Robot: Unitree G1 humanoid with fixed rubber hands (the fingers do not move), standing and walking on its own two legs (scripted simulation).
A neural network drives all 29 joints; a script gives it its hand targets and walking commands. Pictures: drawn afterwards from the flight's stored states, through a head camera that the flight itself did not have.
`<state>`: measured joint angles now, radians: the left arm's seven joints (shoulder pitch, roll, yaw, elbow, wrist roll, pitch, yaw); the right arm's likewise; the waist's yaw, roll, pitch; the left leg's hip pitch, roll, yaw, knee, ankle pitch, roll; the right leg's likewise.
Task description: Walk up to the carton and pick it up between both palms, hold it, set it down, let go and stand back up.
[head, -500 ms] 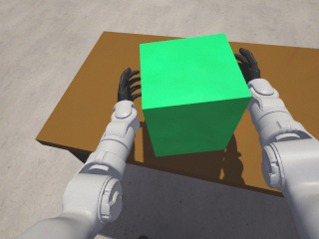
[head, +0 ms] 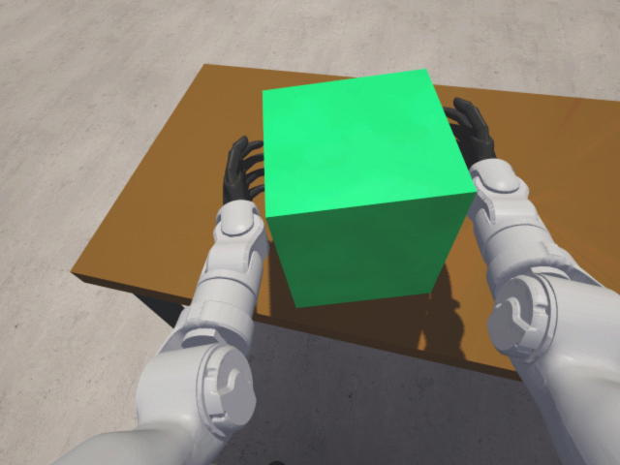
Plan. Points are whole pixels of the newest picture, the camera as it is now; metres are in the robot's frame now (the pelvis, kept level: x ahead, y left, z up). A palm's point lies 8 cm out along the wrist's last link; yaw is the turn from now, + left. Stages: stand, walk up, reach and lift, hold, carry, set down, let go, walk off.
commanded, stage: reach and lift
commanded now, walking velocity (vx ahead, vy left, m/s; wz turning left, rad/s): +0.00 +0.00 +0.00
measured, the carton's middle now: (354, 201) +0.47 +0.02 +0.03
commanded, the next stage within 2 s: none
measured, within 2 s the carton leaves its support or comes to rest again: leaves its support in 1.30 s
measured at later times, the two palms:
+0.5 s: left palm (231, 205) +0.41 +0.18 +0.08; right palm (465, 170) +0.49 -0.11 +0.09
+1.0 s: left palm (227, 208) +0.40 +0.18 +0.08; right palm (464, 170) +0.49 -0.11 +0.09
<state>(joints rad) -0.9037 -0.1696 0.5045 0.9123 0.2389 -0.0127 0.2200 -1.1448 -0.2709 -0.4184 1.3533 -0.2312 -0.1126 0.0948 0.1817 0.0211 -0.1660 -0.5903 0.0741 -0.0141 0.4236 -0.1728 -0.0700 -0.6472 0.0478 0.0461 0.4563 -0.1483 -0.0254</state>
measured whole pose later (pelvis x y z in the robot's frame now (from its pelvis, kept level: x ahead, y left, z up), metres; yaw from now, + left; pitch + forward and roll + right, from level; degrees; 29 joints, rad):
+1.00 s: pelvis -0.01 +0.00 +0.00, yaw +0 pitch +18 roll +0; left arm -0.84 -0.19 0.52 0.84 0.25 -0.04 0.21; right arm -1.08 -0.23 -0.46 1.32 -0.29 -0.21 0.08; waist 0.18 0.02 -0.14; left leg -0.56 0.08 -0.01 0.42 -0.17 -0.07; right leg -0.61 0.05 0.04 0.44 -0.14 -0.03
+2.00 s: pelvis -0.02 +0.02 +0.01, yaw +0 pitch +8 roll +0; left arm -0.83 -0.10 0.45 0.83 0.23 0.19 0.17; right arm -1.06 -0.17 -0.33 1.26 -0.16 0.01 -0.02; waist 0.11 0.01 -0.17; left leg -0.38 0.06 -0.02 0.42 -0.18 -0.07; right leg -0.40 0.03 0.04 0.39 -0.12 -0.01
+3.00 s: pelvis -0.02 +0.04 +0.01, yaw +2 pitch -2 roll -1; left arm -0.83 -0.01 0.37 0.56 0.23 0.52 0.08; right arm -1.03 -0.12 -0.13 1.02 0.07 0.26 -0.14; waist -0.01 -0.01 -0.11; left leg -0.20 0.04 -0.03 0.42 -0.19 -0.04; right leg -0.19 0.01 0.03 0.35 -0.13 0.02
